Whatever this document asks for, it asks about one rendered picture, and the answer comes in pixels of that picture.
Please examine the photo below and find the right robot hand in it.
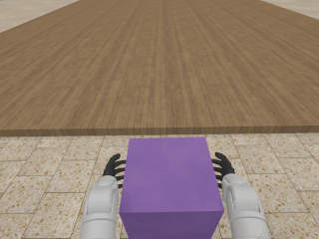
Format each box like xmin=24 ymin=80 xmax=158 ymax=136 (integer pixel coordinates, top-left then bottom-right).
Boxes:
xmin=211 ymin=152 xmax=235 ymax=189

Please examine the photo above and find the left robot hand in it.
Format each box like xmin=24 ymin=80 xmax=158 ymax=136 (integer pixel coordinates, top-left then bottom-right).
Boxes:
xmin=103 ymin=153 xmax=127 ymax=189

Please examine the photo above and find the carton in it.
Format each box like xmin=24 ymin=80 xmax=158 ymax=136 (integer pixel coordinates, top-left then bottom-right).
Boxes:
xmin=119 ymin=136 xmax=224 ymax=239

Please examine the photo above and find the right robot forearm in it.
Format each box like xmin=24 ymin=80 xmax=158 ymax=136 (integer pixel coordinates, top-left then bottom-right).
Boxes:
xmin=221 ymin=173 xmax=271 ymax=239

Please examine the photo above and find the left robot forearm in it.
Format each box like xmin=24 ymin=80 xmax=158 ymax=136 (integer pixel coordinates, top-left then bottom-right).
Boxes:
xmin=80 ymin=175 xmax=119 ymax=239

